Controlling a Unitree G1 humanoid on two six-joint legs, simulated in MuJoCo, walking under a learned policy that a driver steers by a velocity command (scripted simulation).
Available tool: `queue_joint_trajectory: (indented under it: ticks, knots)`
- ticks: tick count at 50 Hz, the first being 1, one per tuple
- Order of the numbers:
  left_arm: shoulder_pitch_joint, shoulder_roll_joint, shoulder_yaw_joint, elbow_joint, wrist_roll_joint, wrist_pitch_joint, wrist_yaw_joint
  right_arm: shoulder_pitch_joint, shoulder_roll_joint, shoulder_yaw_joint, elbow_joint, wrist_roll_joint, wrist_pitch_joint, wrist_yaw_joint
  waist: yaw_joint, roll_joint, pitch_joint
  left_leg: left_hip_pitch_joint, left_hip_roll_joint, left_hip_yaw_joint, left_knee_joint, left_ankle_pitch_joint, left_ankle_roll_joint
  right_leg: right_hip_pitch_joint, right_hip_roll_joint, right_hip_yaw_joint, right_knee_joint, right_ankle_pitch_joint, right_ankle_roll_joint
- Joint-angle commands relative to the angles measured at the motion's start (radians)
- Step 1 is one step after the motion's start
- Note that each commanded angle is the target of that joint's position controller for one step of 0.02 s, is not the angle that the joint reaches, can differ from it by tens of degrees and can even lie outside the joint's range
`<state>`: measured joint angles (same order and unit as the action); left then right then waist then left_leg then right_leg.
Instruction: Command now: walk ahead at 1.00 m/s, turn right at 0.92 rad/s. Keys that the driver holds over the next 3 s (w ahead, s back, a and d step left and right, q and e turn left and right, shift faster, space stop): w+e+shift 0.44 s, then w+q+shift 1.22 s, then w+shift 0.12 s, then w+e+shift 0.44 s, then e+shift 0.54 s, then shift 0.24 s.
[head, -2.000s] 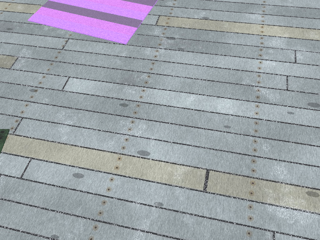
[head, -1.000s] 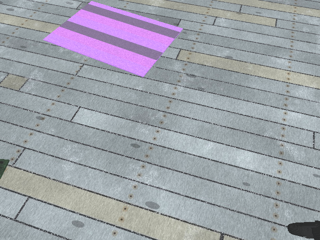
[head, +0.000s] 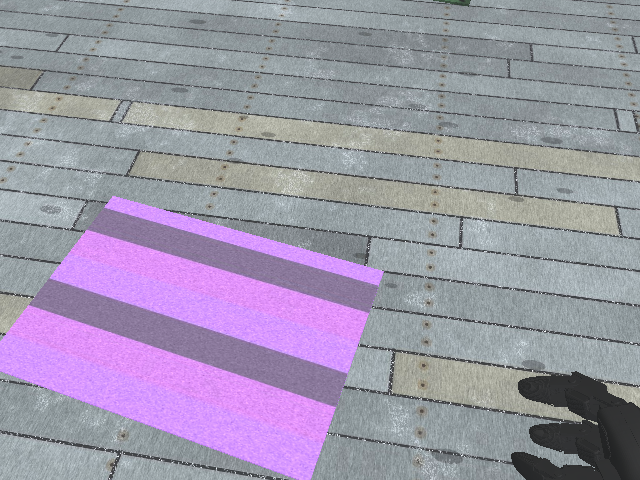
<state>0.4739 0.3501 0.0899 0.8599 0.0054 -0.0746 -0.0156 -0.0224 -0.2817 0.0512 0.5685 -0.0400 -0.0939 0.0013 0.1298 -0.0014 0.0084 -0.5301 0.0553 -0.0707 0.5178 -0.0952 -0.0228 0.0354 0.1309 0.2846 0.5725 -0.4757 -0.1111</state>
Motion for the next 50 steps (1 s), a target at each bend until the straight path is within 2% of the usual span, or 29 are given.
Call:
queue_joint_trajectory:
  ticks: [1, 2, 3, 4, 5, 7, 9, 14, 17, 19, 20, 21, 22, 23, 24, 26, 28, 32, 33, 34, 38, 41, 43, 44, 45, 46, 47, 48, 50]
  knots:
    - [0.003, -0.05, -0.027, -0.175, -0.049, -0.028, 0.003, 0.518, -0.377, -0.142, 0.072, -0.044, 0.001, -0.036, -0.206, 0.474, -0.49, 1.022, 0.482, -0.797, -0.233, -0.682, 0.154, -0.713, 0.03, -0.133, 0.834, -0.044, 0.011]
    - [-0.069, 0.035, -0.029, -0.148, -0.019, -0.006, 0.014, 0.417, -0.29, -0.146, 0.059, -0.032, 0.015, -0.032, -0.211, 0.303, -0.355, 0.905, 0.432, -0.806, -0.28, -0.847, 0.172, -0.849, -0.079, -0.171, 0.904, 0.07, -0.008]
    - [-0.176, 0.078, -0.017, -0.146, 0.003, 0.007, 0.008, 0.354, -0.186, -0.122, 0.054, -0.022, 0.016, -0.028, -0.229, 0.154, -0.202, 0.774, 0.365, -0.574, -0.251, -0.69, 0.148, -0.868, -0.128, -0.197, 0.855, 0.16, -0.006]
    - [-0.226, 0.075, -0.014, -0.151, 0.012, 0.015, -0.006, 0.344, -0.138, -0.11, 0.078, -0.024, 0.017, -0.022, -0.22, 0.063, -0.112, 0.659, 0.318, -0.398, -0.243, -0.446, 0.13, -0.84, -0.163, -0.205, 0.802, 0.2, 0.002]
    - [-0.287, 0.054, -0.017, -0.166, 0.031, 0.023, -0.021, 0.398, -0.114, -0.102, 0.118, -0.022, 0.013, -0.021, -0.221, 0.066, -0.046, 0.591, 0.27, -0.244, -0.232, -0.211, 0.101, -0.824, -0.192, -0.2, 0.767, 0.203, 0.004]
    - [-0.294, -0.003, -0.032, -0.193, 0.031, 0.054, -0.044, 0.436, -0.066, -0.092, 0.177, -0.001, 0.0, -0.014, -0.177, 0.121, -0.021, 0.539, 0.24, -0.117, -0.261, -0.096, 0.08, -0.83, -0.218, -0.218, 0.765, 0.206, 0.012]
    - [-0.356, -0.026, -0.046, -0.243, 0.028, 0.071, -0.056, 0.436, -0.05, -0.089, 0.205, 0.015, -0.017, 0.002, -0.15, 0.11, 0.013, 0.515, 0.238, 0.007, -0.279, 0.124, 0.069, -0.872, -0.228, -0.242, 0.74, 0.235, 0.011]
    - [-0.523, -0.017, -0.072, -0.326, 0.028, 0.074, -0.085, 0.393, -0.095, -0.098, 0.236, 0.013, -0.039, -0.003, -0.113, 0.048, 0.132, 0.415, 0.157, 0.288, -0.398, 0.309, 0.043, -0.767, -0.201, -0.379, 0.384, 0.46, -0.009]
    - [-0.52, -0.017, -0.078, -0.312, 0.025, 0.066, -0.089, 0.461, -0.174, -0.112, 0.252, 0.011, -0.034, -0.017, -0.092, 0.068, 0.102, 0.5, 0.159, 0.368, -0.272, 0.962, 0.009, -0.584, -0.099, -0.501, 0.238, 0.457, -0.063]
    - [-0.346, 0.039, -0.055, -0.256, 0.026, 0.059, -0.071, 0.445, -0.234, -0.131, 0.242, 0.01, -0.003, -0.034, 0.017, 0.107, -0.012, 0.539, 0.195, 0.355, -0.015, 1.171, 0.01, -0.367, -0.036, -0.492, 0.202, 0.393, -0.097]
    - [-0.144, 0.085, -0.03, -0.196, 0.023, 0.055, -0.057, 0.396, -0.255, -0.138, 0.223, 0.007, 0.015, -0.037, 0.114, 0.12, -0.108, 0.485, 0.217, 0.331, 0.224, 1.191, 0.026, -0.153, -0.013, -0.456, 0.194, 0.363, -0.127]
    - [0.056, 0.136, 0.011, -0.123, -0.001, 0.057, -0.034, 0.344, -0.257, -0.142, 0.191, 0.014, 0.025, -0.032, 0.195, 0.046, -0.218, 0.309, 0.165, 0.329, 0.581, 1.007, 0.026, 0.158, 0.01, -0.386, 0.102, 0.346, -0.153]
    - [-0.052, 0.185, 0.027, -0.123, -0.005, 0.062, -0.005, 0.397, -0.134, -0.114, 0.182, -0.008, 0.022, -0.001, 0.038, -0.144, -0.1, -0.001, 0.005, 0.307, 0.936, -0.24, 0.013, 0.215, -0.137, -0.149, 0.055, 0.277, -0.193]
    - [-0.107, 0.301, 0.048, -0.181, 0.035, 0.081, -0.002, 0.457, -0.121, -0.103, 0.072, 0.017, 0.011, -0.012, -0.033, -0.226, -0.299, -0.288, -0.084, 0.13, 1.231, -0.441, -0.019, 0.477, -0.388, 0.411, -0.078, 0.293, -0.41]
    - [-0.061, 0.23, 0.041, -0.187, 0.035, 0.084, 0.019, 0.362, -0.155, -0.098, 0.056, 0.016, -0.013, -0.01, 0.011, -0.027, -0.286, -0.369, -0.025, 0.008, 1.164, -0.31, -0.005, 0.393, -0.422, 0.509, -0.277, 0.092, -0.372]
    - [-0.147, 0.126, 0.013, -0.142, 0.032, 0.053, 0.032, 0.349, -0.133, -0.088, 0.101, 0.015, -0.01, -0.013, -0.101, 0.124, -0.014, -0.269, 0.067, 0.032, 0.966, -0.23, 0.023, 0.018, -0.374, 0.299, -0.343, 0.127, -0.258]
    - [-0.181, 0.052, -0.02, -0.131, 0.026, 0.005, 0.031, 0.402, -0.1, -0.078, 0.138, -0.008, 0.036, -0.001, -0.176, 0.121, 0.023, -0.089, 0.105, 0.004, 0.868, -0.251, 0.016, -0.246, -0.331, 0.16, -0.359, 0.302, -0.235]
    - [-0.116, 0.05, -0.022, -0.065, 0.015, -0.048, 0.006, 0.212, -0.05, -0.067, 0.087, 0.018, 0.059, 0.027, -0.138, 0.046, 0.152, -0.161, 0.121, 0.013, 0.545, -0.069, 0.036, -0.334, -0.249, -0.106, -0.481, 0.42, -0.15]
    - [-0.124, 0.04, -0.025, -0.06, 0.012, -0.051, 0.0, 0.185, -0.052, -0.07, 0.097, 0.029, 0.06, 0.032, -0.125, 0.057, 0.139, -0.161, 0.087, 0.044, 0.479, 0.019, 0.057, -0.285, -0.181, -0.21, -0.492, 0.483, -0.093]
    - [-0.119, 0.043, -0.028, -0.066, 0.009, -0.062, -0.005, 0.165, -0.026, -0.062, 0.079, 0.034, 0.052, 0.041, -0.12, 0.005, 0.131, -0.106, 0.082, 0.054, 0.365, 0.124, 0.074, -0.301, -0.189, -0.259, -0.496, 0.587, -0.067]
    - [-0.074, 0.06, -0.036, -0.033, 0.001, -0.082, 0.009, 0.099, -0.03, -0.064, 0.09, 0.046, 0.041, 0.063, -0.095, 0.009, 0.076, 0.006, -0.028, 0.174, 0.151, 0.349, 0.135, -0.091, -0.209, -0.39, -0.54, 0.995, 0.017]
    - [-0.029, 0.108, -0.03, -0.013, 0.024, -0.059, 0.046, 0.124, -0.077, -0.077, 0.104, 0.018, 0.039, 0.062, -0.131, -0.097, 0.021, 0.057, -0.122, 0.252, 0.1, 0.184, 0.17, 0.114, -0.277, -0.432, -0.324, 1.548, 0.073]
    - [-0.098, 0.146, -0.018, -0.035, 0.057, -0.02, 0.072, 0.44, -0.161, -0.114, 0.199, 0.017, 0.049, 0.053, -0.296, -0.129, -0.13, 0.34, -0.193, 0.239, 0.115, 0.031, 0.208, 0.096, -0.305, -0.439, 0.107, 1.694, 0.09]
    - [-0.223, 0.196, -0.004, -0.068, 0.039, -0.016, 0.079, 0.688, -0.201, -0.151, 0.251, 0.035, 0.063, 0.045, -0.483, -0.08, -0.231, 0.625, -0.157, 0.134, 0.008, 0.017, 0.255, -0.092, -0.238, -0.467, 0.555, 1.606, 0.101]
    - [-0.173, 0.022, -0.048, -0.128, 0.045, -0.043, 0.045, 0.651, -0.297, -0.172, 0.271, 0.019, 0.069, 0.031, -0.302, 0.2, -0.207, 0.871, 0.061, -0.163, 0.118, 0.105, 0.361, -0.545, -0.077, -0.416, 0.947, 0.21, 0.128]
    - [-0.123, 0.018, -0.06, -0.174, 0.007, -0.053, 0.036, 0.568, -0.344, -0.189, 0.232, 0.017, 0.075, 0.028, -0.261, 0.258, -0.392, 1.069, 0.223, -0.704, -0.072, -0.203, 0.57, -0.849, -0.003, -0.219, 1.205, -0.051, 0.151]
    - [-0.221, 0.052, -0.072, -0.197, 0.024, -0.073, 0.031, 0.534, -0.26, -0.18, 0.214, 0.02, 0.075, 0.014, -0.277, 0.039, -0.251, 0.922, 0.211, -0.724, -0.223, -0.315, 0.501, -0.918, -0.09, -0.148, 1.092, 0.083, 0.11]
    - [-0.27, 0.047, -0.079, -0.228, 0.032, -0.08, 0.021, 0.504, -0.198, -0.164, 0.237, 0.025, 0.073, 0.007, -0.218, -0.046, -0.128, 0.742, 0.182, -0.635, -0.266, -0.349, 0.436, -0.883, -0.152, -0.142, 0.93, 0.152, 0.093]
    - [-0.284, 0.028, -0.09, -0.229, 0.071, -0.051, 0.018, 0.458, -0.159, -0.148, 0.236, 0.027, 0.057, 0.005, -0.139, -0.125, 0.024, 0.43, 0.082, -0.476, -0.28, -0.164, 0.371, -0.759, -0.196, -0.18, 0.795, 0.139, 0.106]
